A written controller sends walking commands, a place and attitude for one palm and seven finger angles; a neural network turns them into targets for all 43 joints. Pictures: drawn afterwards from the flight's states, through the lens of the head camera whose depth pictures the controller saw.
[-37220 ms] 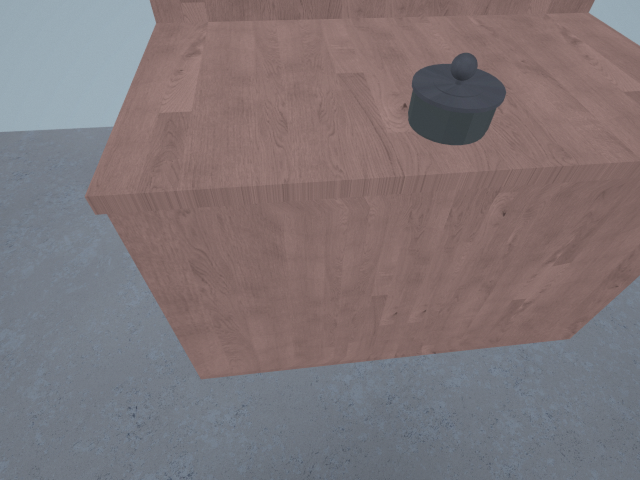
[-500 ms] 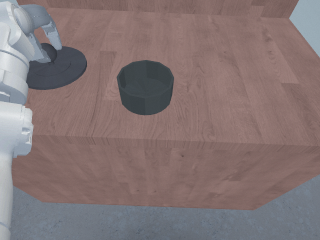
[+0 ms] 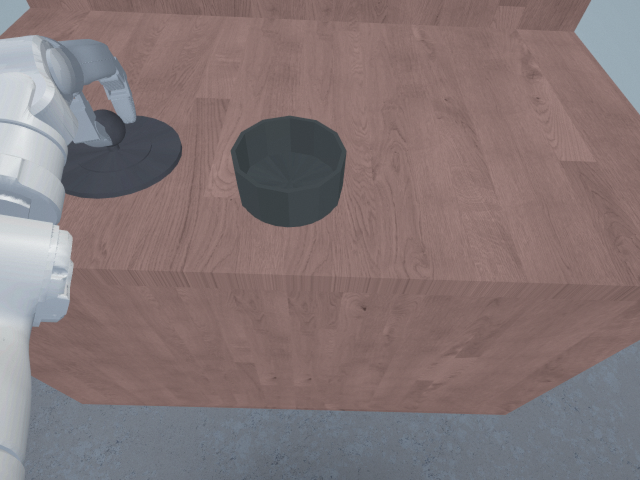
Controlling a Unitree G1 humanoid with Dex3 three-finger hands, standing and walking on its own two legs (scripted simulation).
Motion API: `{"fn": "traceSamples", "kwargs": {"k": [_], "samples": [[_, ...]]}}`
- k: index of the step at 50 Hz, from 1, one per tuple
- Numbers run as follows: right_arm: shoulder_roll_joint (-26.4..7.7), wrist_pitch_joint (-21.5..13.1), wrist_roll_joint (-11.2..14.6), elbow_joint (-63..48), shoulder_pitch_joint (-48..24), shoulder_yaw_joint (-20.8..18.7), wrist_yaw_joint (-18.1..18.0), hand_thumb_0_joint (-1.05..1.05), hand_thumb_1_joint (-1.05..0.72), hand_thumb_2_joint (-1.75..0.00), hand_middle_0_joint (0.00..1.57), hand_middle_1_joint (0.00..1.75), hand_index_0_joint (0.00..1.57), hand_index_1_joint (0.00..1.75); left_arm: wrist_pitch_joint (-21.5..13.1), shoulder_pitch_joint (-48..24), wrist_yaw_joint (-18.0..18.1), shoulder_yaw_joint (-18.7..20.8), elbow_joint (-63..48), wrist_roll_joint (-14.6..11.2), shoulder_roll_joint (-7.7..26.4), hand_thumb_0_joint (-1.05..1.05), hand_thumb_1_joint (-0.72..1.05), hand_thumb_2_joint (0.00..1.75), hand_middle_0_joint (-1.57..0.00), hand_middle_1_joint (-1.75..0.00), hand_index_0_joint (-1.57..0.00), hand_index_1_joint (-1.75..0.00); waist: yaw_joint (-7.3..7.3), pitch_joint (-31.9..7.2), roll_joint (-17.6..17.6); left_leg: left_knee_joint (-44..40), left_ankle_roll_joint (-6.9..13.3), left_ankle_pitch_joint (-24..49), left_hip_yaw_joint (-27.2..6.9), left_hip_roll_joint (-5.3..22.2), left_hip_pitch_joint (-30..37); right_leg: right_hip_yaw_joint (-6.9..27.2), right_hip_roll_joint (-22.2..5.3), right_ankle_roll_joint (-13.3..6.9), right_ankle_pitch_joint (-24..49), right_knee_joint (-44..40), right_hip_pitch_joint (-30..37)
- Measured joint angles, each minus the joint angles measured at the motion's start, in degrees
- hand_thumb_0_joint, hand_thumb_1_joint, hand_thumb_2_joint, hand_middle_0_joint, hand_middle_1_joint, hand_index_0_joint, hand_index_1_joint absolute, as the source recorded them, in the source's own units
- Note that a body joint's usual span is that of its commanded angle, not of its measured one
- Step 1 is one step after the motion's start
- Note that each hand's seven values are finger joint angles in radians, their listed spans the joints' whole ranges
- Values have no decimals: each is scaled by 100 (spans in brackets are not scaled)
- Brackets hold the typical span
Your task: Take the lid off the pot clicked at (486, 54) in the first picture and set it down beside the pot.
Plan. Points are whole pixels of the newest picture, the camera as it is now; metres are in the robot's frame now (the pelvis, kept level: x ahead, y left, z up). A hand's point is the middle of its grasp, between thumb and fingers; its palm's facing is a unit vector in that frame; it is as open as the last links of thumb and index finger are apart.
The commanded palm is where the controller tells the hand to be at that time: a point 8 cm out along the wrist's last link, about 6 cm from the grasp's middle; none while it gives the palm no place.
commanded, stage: lower the lid onto the table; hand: left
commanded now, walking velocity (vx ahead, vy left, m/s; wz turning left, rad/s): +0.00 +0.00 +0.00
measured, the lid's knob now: (105, 128) +0.51 +0.25 +0.16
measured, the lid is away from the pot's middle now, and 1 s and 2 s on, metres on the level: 0.23 0.24 0.24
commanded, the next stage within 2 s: open the fingers wide in 0.94 s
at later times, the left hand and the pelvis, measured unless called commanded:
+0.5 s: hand (98, 139) +0.50 +0.25 +0.15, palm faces -0.46 -0.12 -0.88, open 7.5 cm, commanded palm +0.51 +0.25 +0.22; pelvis +0.01 +0.00 +0.00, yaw -1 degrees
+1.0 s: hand (99, 156) +0.49 +0.25 +0.14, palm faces -0.46 -0.11 -0.88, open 7.5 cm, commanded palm +0.51 +0.25 +0.19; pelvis +0.00 +0.00 -0.01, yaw -1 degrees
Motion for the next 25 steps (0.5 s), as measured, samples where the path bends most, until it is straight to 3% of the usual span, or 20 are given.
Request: {"fn": "traceSamples", "kwargs": {"k": [25], "samples": [[-39,18,6,118,263,-77,-84,0,-90,-90,21,30,20,30,-326,142,209,102,343,86,239,-3,30,76,-69,-102,-61,-95,-128,-65,-93,279,-29,-186,34,89,-348,40,86,-25,-102,161,-314]]}}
